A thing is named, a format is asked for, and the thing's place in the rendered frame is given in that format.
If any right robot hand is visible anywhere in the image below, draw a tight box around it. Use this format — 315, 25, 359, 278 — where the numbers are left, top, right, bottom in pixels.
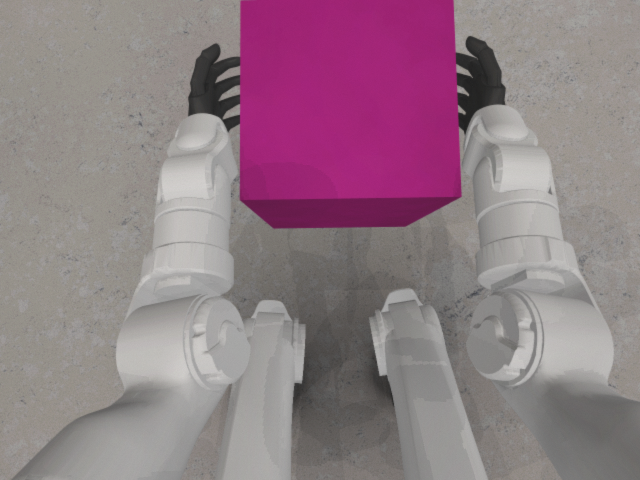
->
456, 36, 506, 134

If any right robot shin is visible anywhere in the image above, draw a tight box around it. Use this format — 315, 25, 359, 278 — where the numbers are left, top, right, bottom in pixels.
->
381, 288, 446, 347

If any left robot upper arm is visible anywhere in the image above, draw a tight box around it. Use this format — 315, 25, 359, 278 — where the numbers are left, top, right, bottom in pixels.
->
11, 293, 251, 480

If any robot right forearm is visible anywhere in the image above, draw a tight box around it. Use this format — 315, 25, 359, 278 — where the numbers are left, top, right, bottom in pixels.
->
462, 105, 614, 347

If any right robot upper arm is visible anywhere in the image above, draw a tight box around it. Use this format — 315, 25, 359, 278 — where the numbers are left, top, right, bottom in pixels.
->
466, 288, 640, 480

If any robot left forearm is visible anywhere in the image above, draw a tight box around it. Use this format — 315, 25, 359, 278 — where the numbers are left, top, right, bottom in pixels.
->
116, 113, 238, 369

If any left robot hand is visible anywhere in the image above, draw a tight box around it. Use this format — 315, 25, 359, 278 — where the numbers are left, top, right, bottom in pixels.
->
188, 43, 240, 132

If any robot left thigh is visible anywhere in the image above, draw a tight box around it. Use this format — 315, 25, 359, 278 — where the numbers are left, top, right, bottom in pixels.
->
214, 312, 306, 480

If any carton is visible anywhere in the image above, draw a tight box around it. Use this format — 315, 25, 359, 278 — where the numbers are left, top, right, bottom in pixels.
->
240, 0, 462, 228

